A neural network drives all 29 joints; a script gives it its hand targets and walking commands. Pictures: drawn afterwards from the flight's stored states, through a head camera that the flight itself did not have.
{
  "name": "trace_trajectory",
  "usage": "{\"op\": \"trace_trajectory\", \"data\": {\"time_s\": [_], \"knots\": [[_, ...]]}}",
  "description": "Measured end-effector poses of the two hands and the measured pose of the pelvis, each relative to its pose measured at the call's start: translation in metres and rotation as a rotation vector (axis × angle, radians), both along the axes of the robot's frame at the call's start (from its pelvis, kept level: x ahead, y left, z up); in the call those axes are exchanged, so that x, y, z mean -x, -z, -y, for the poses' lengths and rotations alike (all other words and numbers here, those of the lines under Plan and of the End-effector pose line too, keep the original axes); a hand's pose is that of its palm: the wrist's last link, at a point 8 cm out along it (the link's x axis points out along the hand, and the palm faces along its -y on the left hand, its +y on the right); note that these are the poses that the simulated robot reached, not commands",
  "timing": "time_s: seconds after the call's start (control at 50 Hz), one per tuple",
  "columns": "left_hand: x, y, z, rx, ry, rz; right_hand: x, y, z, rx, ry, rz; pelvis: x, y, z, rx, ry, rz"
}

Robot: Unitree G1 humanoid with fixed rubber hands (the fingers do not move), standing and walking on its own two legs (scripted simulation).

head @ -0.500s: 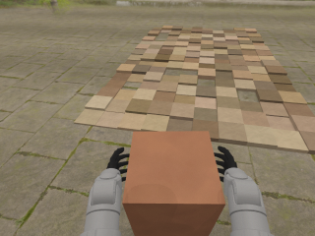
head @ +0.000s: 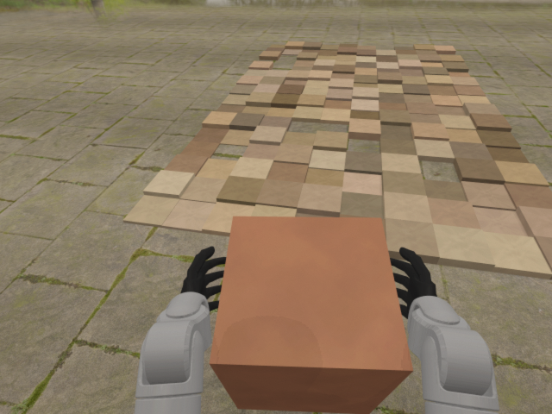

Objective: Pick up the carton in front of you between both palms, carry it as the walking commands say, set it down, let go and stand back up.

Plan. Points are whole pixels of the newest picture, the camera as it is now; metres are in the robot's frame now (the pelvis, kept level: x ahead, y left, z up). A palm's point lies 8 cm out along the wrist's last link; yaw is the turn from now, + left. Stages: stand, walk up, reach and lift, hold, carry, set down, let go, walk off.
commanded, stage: carry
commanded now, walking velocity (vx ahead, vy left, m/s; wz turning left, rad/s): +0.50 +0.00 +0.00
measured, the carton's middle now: (304, 320) +0.29 -0.01 +0.02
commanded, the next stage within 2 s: none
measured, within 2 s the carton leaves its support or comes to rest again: neither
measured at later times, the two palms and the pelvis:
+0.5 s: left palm (245, 205) +0.50 +0.09 +0.08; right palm (404, 204) +0.50 -0.21 +0.08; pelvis +0.27 -0.05 -0.01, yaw +0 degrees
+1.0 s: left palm (250, 130) +0.84 +0.11 +0.06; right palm (363, 129) +0.82 -0.19 +0.07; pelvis +0.60 -0.02 -0.01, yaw -4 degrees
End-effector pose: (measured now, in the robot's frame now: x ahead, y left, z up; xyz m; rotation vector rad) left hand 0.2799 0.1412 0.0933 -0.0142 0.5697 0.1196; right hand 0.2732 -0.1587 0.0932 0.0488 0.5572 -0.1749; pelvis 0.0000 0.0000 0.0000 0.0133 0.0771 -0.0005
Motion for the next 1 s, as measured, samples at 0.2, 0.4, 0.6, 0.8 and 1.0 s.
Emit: {"op": "trace_trajectory", "data": {"time_s": [0.2,0.4,0.6,0.8,1.0], "knots": [[-0.060,-0.001,-0.007,0.036,-0.016,-0.074,-0.057,0.000,-0.007,-0.030,0.030,-0.072,-0.093,-0.002,-0.008,0.006,0.060,-0.028],[-0.176,-0.001,0.039,0.043,0.025,-0.049,-0.159,0.001,0.039,-0.064,0.087,-0.045,-0.212,0.009,0.028,0.031,0.041,-0.001],[-0.262,-0.001,0.043,0.038,-0.119,-0.107,-0.289,0.001,0.042,-0.061,-0.055,-0.108,-0.320,-0.006,0.061,0.001,-0.007,-0.004],[-0.403,-0.018,0.048,0.035,-0.055,-0.041,-0.409,-0.012,0.048,-0.056,0.002,-0.039,-0.453,-0.007,0.053,-0.012,0.013,-0.001],[-0.564,0.029,0.031,0.059,0.018,-0.135,-0.549,0.023,0.030,-0.022,0.074,-0.131,-0.598,0.015,0.021,-0.001,0.076,0.017]]}}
